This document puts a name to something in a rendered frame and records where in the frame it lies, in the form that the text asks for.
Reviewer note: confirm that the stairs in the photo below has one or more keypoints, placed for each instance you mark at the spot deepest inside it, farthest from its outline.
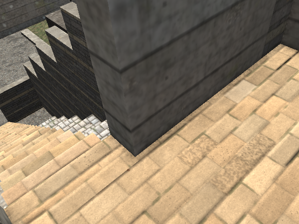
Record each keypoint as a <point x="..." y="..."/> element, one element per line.
<point x="29" y="155"/>

